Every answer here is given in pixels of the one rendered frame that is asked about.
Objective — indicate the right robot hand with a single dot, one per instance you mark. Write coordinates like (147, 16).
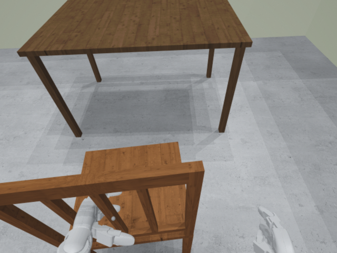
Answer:
(278, 238)

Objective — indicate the left robot forearm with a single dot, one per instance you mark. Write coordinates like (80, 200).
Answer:
(77, 240)

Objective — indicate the left robot hand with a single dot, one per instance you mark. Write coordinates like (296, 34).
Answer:
(89, 212)

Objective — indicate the table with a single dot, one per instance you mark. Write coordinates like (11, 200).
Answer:
(120, 26)

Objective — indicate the chair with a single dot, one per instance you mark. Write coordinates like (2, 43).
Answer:
(155, 203)

